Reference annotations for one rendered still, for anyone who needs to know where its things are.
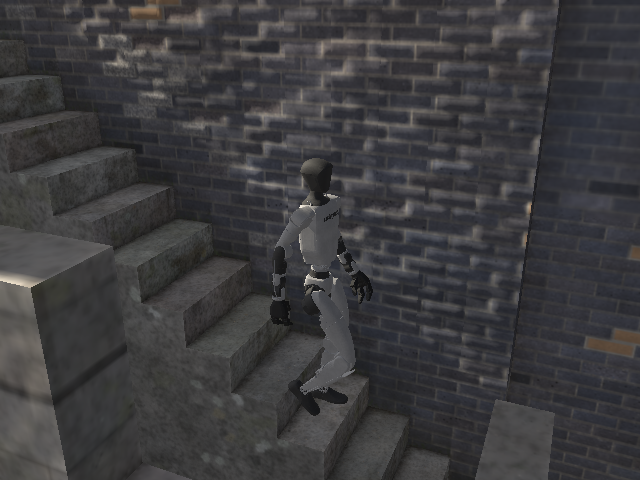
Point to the stairs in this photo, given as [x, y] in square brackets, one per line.
[209, 369]

